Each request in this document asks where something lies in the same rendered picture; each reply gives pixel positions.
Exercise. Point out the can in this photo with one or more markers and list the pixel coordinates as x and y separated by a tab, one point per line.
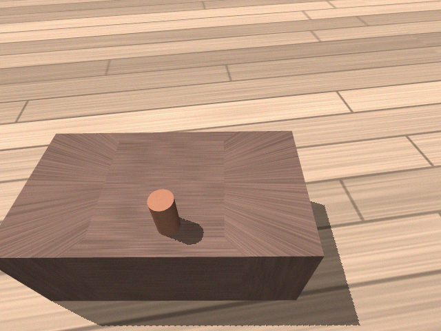
164	212

